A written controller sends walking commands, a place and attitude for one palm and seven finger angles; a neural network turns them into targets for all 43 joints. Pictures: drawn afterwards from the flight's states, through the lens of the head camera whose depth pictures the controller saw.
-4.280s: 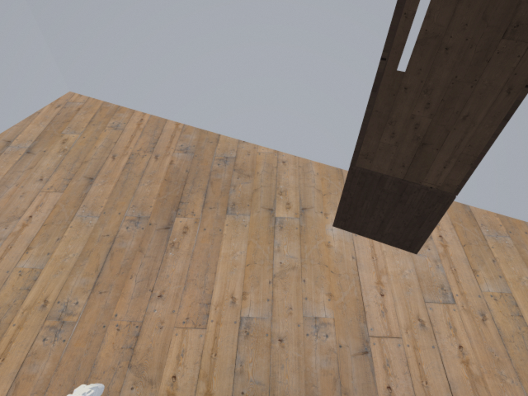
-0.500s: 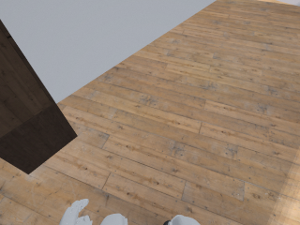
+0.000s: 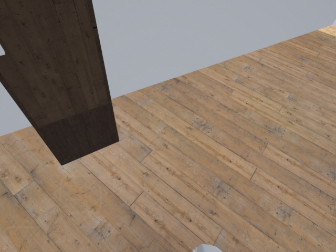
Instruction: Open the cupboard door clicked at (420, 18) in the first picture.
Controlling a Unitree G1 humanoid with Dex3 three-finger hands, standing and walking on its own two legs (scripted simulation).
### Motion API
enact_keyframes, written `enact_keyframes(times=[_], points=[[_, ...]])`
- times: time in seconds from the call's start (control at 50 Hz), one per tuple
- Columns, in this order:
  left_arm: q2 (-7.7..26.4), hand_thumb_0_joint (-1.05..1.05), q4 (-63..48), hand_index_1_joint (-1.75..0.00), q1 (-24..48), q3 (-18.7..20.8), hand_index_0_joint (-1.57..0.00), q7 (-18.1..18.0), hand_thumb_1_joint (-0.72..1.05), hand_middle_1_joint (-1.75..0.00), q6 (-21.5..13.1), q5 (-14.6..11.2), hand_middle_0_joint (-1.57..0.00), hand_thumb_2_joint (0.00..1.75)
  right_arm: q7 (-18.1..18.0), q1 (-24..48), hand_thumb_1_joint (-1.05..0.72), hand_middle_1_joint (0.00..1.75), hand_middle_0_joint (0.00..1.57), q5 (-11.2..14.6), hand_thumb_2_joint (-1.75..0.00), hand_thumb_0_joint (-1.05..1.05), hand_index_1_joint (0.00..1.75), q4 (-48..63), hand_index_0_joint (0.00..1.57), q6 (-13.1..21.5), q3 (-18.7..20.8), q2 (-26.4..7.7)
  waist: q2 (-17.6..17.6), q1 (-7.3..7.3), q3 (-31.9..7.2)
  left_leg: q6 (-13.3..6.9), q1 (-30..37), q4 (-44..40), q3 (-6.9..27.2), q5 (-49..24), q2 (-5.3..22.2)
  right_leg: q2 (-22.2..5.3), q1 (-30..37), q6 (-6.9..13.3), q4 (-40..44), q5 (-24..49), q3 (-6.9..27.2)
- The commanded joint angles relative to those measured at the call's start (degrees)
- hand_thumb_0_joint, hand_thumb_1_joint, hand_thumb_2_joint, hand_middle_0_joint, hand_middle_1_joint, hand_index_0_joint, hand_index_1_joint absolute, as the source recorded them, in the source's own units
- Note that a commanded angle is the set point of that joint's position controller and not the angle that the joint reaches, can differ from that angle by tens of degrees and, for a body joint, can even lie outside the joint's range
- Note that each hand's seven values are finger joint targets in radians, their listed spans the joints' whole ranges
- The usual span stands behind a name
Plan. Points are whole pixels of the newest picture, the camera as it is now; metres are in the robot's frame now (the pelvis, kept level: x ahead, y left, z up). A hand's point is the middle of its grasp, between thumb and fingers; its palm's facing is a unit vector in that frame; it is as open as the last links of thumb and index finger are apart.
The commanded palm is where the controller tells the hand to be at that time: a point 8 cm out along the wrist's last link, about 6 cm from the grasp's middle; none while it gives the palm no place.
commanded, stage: turn to face it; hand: left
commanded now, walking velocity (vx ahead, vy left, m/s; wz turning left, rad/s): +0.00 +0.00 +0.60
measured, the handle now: out of the picture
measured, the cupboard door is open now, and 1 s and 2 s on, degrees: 0 0 0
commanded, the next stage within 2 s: take the last steps up to it in 0.88 s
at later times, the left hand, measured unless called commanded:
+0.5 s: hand out of the picture +0.04 +0.13 -0.14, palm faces +0.31 -0.91 -0.28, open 7.4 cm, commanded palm none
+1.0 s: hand out of the picture -0.14 +0.15 -0.18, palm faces +0.57 -0.78 -0.25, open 7.4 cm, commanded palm none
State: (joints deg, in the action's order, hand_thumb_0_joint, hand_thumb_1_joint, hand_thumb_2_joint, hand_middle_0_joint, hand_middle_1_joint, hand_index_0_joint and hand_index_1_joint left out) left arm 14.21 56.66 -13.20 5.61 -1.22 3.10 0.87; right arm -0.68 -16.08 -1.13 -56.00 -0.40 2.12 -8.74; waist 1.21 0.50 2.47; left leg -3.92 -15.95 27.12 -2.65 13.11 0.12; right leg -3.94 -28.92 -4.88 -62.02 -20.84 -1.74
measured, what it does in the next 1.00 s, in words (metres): steps on the spot, turning left: right foot, then left foot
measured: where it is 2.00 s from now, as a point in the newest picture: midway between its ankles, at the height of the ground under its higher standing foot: outside the picture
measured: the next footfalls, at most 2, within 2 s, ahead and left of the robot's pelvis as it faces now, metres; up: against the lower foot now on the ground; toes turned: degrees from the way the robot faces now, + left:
right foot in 0.32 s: +0.04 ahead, -0.17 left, +0.00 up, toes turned +11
left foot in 0.80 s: -0.06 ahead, +0.06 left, +0.00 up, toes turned +34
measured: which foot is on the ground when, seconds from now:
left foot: down 0.00-0.32, up 0.34-0.78, down 0.80-1.00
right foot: up 0.00-0.30, down 0.32-0.82, up 0.84-1.00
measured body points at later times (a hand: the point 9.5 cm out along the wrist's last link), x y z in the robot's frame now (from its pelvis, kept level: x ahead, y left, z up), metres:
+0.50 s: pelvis -0.01 -0.08 +0.00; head +0.02 -0.11 +0.44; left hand +0.03 +0.18 -0.12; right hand +0.13 -0.33 -0.16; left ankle -0.06 +0.06 -0.65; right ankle +0.00 -0.18 -0.74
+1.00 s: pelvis -0.04 -0.04 +0.00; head -0.02 -0.01 +0.44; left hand -0.17 +0.19 -0.16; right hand +0.18 -0.19 -0.13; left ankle -0.09 +0.03 -0.74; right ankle +0.02 -0.19 -0.67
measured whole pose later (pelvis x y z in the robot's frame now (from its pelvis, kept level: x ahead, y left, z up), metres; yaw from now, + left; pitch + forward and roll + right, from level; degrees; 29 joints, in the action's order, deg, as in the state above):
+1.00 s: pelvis -0.04 -0.04 +0.00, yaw +31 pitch -1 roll -1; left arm 15.0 57.7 -14.7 3.8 -1.2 3.4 0.6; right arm -0.3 -6.7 -0.8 -54.4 -0.8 1.1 -10.7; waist 2.0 -2.7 5.0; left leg -2.2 -11.5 27.9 -3.2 15.7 0.3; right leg -6.2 -24.6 -4.7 -60.7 -25.0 -2.7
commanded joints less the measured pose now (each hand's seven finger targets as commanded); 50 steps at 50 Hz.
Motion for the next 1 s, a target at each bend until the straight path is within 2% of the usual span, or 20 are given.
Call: enact_keyframes(times=[0.0, 0.18, 0.26, 0.28, 0.3, 0.32, 0.36, 0.4, 0.42, 0.54, 0.64, 0.68, 0.74, 0.76, 0.78, 0.8, 0.82, 0.84, 0.9, 0.98], points=[[2.1, 0.00, -5.5, -0.30, 4.2, -0.1, -0.20, 0.2, 0.90, -0.30, -1.8, -0.1, -0.20, 0.90, -0.8, -3.4, -0.90, 0.30, 0.20, 0.0, -0.90, 0.00, 0.30, 3.0, 0.20, 0.7, 3.5, -12.1, -7.6, 2.11, -6.7, -5.2, 13.8, -7.3, 16.1, -27.2, 13.5, -0.6, -4.7, -1.0, 2.5, -1.2, 1.2], [3.0, 0.00, -7.8, -0.30, 6.1, -0.6, -0.20, -0.2, 0.90, -0.30, -1.6, -0.5, -0.20, 0.90, -0.1, 0.3, -0.90, 0.30, 0.20, -0.5, -0.90, 0.00, 0.30, 4.7, 0.20, -0.7, 4.8, -15.2, -10.6, 2.23, -6.4, -6.2, 8.2, -6.1, 23.9, -21.5, 12.1, 1.9, 3.7, 0.0, 15.4, -4.9, 2.1], [4.2, 0.00, -7.5, -0.30, -0.1, -0.4, -0.20, -0.5, 0.90, -0.30, -2.3, -0.8, -0.20, 0.90, 0.4, 4.8, -0.90, 0.30, 0.20, -0.2, -0.90, 0.00, 0.30, 7.0, 0.20, -1.2, 5.2, -15.3, -9.7, -1.16, -7.3, -2.8, -1.7, -2.3, 24.2, -16.1, 8.1, 3.3, 19.0, 1.2, 33.4, 4.5, 0.9], [6.5, 0.00, -7.3, -0.30, -2.8, 0.1, -0.20, -0.8, 0.90, -0.30, -2.7, -0.5, -0.20, 0.90, 0.7, 5.4, -0.90, 0.30, 0.20, 0.3, -0.90, 0.00, 0.30, 7.8, 0.20, -1.3, 5.1, -13.7, -5.4, -2.58, -7.9, 0.1, -8.7, 2.2, 21.9, -7.5, 5.1, -0.9, 27.2, 2.4, 41.8, 7.0, 4.3], [12.4, 0.00, -7.9, -0.30, -3.1, 1.0, -0.20, -1.3, 0.90, -0.30, -3.4, 0.7, -0.20, 0.90, 1.1, 4.2, -0.90, 0.30, 0.20, 0.7, -0.90, 0.00, 0.30, 9.0, 0.20, -1.3, 4.5, -9.6, 11.7, -2.55, -7.4, 5.4, -21.0, 15.9, 10.6, 10.5, -3.1, -17.3, 33.5, 7.7, 48.7, 5.0, 21.3], [13.9, 0.00, -9.5, -0.30, -0.7, 0.4, -0.20, -1.1, 0.90, -0.30, -2.9, 0.3, -0.20, 0.90, 1.0, 5.1, -0.90, 0.30, 0.20, -0.3, -0.90, 0.00, 0.30, 9.8, 0.20, -1.4, 4.8, -10.8, 12.8, -2.07, -4.6, 6.3, -20.8, 28.2, 7.1, 19.9, -3.7, -24.9, 23.6, 12.1, 48.7, 8.2, 23.9], [9.6, 0.00, -11.0, -0.30, 5.4, -0.1, -0.20, -1.0, 0.90, -0.30, -3.3, 0.1, -0.20, 0.90, 1.6, 4.6, -0.90, 0.30, 0.20, -0.6, -0.90, 0.00, 0.30, 7.5, 0.20, -2.9, 5.1, -11.9, 10.9, 0.66, 0.7, 6.3, -18.8, 40.6, 7.7, 13.4, -0.2, -18.7, 13.7, 11.0, 49.9, 2.9, 17.1], [5.9, 0.00, -11.4, -0.30, 8.4, -1.2, -0.20, -0.8, 0.90, -0.30, -3.6, 0.1, -0.20, 0.90, 2.3, 2.7, -0.90, 0.30, 0.20, -0.6, -0.90, 0.00, 0.30, 5.9, 0.20, -3.0, 4.8, -10.9, 7.6, 2.81, 2.7, 7.4, -19.0, 43.7, 5.7, 7.2, 1.3, -13.6, 14.2, 9.5, 46.5, 12.4, 6.5], [5.5, 0.00, -11.3, -0.30, 6.9, -1.3, -0.20, -0.7, 0.90, -0.30, -4.0, 0.1, -0.20, 0.90, 2.4, 2.7, -0.90, 0.30, 0.20, -0.5, -0.90, 0.00, 0.30, 5.7, 0.20, -3.0, 4.5, -10.5, 7.9, 2.11, 2.0, 8.0, -18.9, 43.9, 4.6, 6.1, 1.4, -12.8, 16.6, 9.5, 45.1, 18.0, 3.6], [7.4, 0.00, -8.1, -0.30, -2.1, -1.0, -0.20, -0.8, 0.90, -0.30, -3.9, 0.5, -0.20, 0.90, 2.2, 8.8, -0.90, 0.30, 0.20, -0.3, -0.90, 0.00, 0.30, 6.8, 0.20, -3.3, 3.4, -9.7, 7.8, -1.79, -0.8, 9.1, -18.0, 35.6, 1.7, 9.6, 2.3, -15.1, 25.1, 11.5, 42.2, 30.2, 0.5], [9.1, 0.00, -6.0, -0.30, -5.0, -0.6, -0.20, -0.7, 0.90, -0.30, -3.5, 0.9, -0.20, 0.90, 2.1, 11.8, -0.90, 0.30, 0.20, 0.3, -0.90, 0.00, 0.30, 7.1, 0.20, -2.6, 2.1, -8.4, 11.1, -3.39, -3.1, 7.9, -11.4, 21.6, -1.7, 12.4, 1.8, -16.0, 26.9, 12.3, 39.1, 38.4, -1.3], [9.7, 0.00, -5.2, -0.30, -5.4, -0.3, -0.20, -0.7, 0.90, -0.30, -3.3, 1.0, -0.20, 0.90, 1.9, 11.2, -0.90, 0.30, 0.20, 0.5, -0.90, 0.00, 0.30, 7.0, 0.20, -2.2, 1.8, -8.1, 12.5, -3.54, -4.3, 6.9, -7.6, 16.2, -3.0, 12.4, 1.1, -16.2, 26.9, 12.0, 37.6, 40.1, -1.6], [9.6, 0.00, -4.0, -0.30, -4.0, -0.1, -0.20, -0.6, 0.90, -0.30, -3.1, 0.6, -0.20, 0.90, 1.5, 7.2, -0.90, 0.30, 0.20, 0.4, -0.90, 0.00, 0.30, 5.7, 0.20, -1.4, 1.7, -8.7, 11.0, -0.88, -5.7, 5.7, 2.2, 1.7, -4.5, 3.0, 0.9, -14.8, 23.6, 8.7, 32.1, 37.2, -4.6], [8.8, 0.00, -4.2, -0.30, -3.7, -0.2, -0.20, -0.4, 0.90, -0.30, -2.9, 0.1, -0.20, 0.90, 1.4, 4.3, -0.90, 0.30, 0.20, 0.2, -0.90, 0.00, 0.30, 4.9, 0.20, -0.8, 2.2, -11.0, 5.9, 1.11, -7.8, 4.4, 10.7, -5.2, -2.5, -6.5, 3.3, -13.3, 18.9, 6.0, 25.1, 33.1, -6.9], [5.8, 0.00, -5.5, -0.30, -5.1, -0.5, -0.20, 0.0, 0.90, -0.30, -2.7, -0.3, -0.20, 0.90, 1.2, 2.2, -0.90, 0.30, 0.20, -0.4, -0.90, 0.00, 0.30, 4.7, 0.20, -0.2, 3.4, -16.7, -9.3, 1.85, -10.8, -1.3, 21.7, -5.2, 12.9, -25.5, 16.2, -6.8, 5.1, 2.2, 14.1, 11.6, -9.5], [3.4, 0.00, -7.3, -0.30, -2.1, -2.0, -0.20, -0.1, 0.90, -0.30, -2.5, 0.1, -0.20, 0.90, 1.0, -0.5, -0.90, 0.30, 0.20, 0.2, -0.90, 0.00, 0.30, 4.0, 0.20, -0.8, 3.8, -19.7, -15.8, 2.98, -9.3, -6.8, 20.1, -5.7, 17.6, -41.5, 24.2, -3.7, -0.2, 1.0, 5.8, -16.0, -6.6], [3.8, 0.00, -6.7, -0.30, 0.2, -1.9, -0.20, -0.8, 0.90, -0.30, -1.4, 0.1, -0.20, 0.90, 0.0, -1.0, -0.90, 0.30, 0.20, 0.1, -0.90, 0.00, 0.30, 2.7, 0.20, -0.5, 3.6, -18.2, -14.6, 3.49, -8.5, -7.5, 16.4, -6.1, 17.7, -41.8, 23.0, -3.3, -0.5, 0.9, 1.7, -15.7, -1.0], [4.1, 0.00, -6.0, -0.30, 1.4, -1.5, -0.20, -0.6, 0.90, -0.30, -1.2, -0.1, -0.20, 0.90, -0.5, 1.6, -0.90, 0.30, 0.20, 0.0, -0.90, 0.00, 0.30, 3.1, 0.20, -0.5, 3.2, -17.1, -14.3, 2.57, -5.0, -7.6, 13.1, -6.2, 15.7, -39.0, 21.0, -3.6, -1.4, 0.9, -1.0, -12.9, 0.2], [4.3, 0.00, -3.0, -0.30, -1.6, -1.3, -0.20, 0.3, 0.90, -0.30, -1.4, -0.1, -0.20, 0.90, -0.6, 7.0, -0.90, 0.30, 0.20, 0.2, -0.90, 0.00, 0.30, 4.4, 0.20, 0.1, 1.9, -13.5, -9.5, -0.44, -3.7, -4.8, 10.5, -6.8, 9.1, -34.6, 14.7, -3.1, 0.7, 0.6, -1.9, -4.3, -0.2], [3.1, 0.00, -2.1, -0.30, -2.4, -1.7, -0.20, 0.3, 0.90, -0.30, -1.1, 0.0, -0.20, 0.90, -0.6, 5.2, -0.90, 0.30, 0.20, 0.2, -0.90, 0.00, 0.30, 3.4, 0.20, 0.5, 1.9, -12.3, -9.4, -0.26, -4.5, -5.0, 11.9, -8.7, 8.8, -29.0, 13.5, -2.3, 2.2, -0.2, 2.3, -1.8, -0.3]])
